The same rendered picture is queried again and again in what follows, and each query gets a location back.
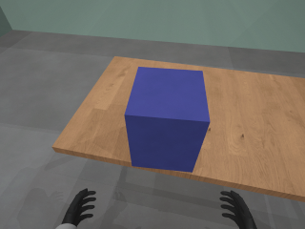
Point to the table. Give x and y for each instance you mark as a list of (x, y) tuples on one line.
[(255, 140)]

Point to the right robot hand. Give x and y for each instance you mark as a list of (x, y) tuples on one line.
[(242, 215)]

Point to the carton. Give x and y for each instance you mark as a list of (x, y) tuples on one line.
[(167, 118)]

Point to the left robot hand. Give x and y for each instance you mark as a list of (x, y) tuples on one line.
[(73, 214)]

